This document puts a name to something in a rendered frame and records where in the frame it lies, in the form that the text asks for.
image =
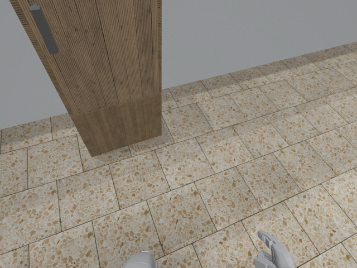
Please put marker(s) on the robot right hand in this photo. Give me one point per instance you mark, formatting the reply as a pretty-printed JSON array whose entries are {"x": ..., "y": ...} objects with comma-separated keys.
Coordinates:
[{"x": 280, "y": 255}]

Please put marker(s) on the robot left thigh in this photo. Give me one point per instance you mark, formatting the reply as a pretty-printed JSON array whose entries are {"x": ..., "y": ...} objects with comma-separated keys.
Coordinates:
[{"x": 141, "y": 260}]

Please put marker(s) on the handle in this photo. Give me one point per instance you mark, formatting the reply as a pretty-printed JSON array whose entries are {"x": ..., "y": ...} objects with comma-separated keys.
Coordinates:
[{"x": 44, "y": 28}]

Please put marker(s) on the cupboard door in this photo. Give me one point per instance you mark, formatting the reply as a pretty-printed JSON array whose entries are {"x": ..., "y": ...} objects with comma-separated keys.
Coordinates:
[{"x": 108, "y": 49}]

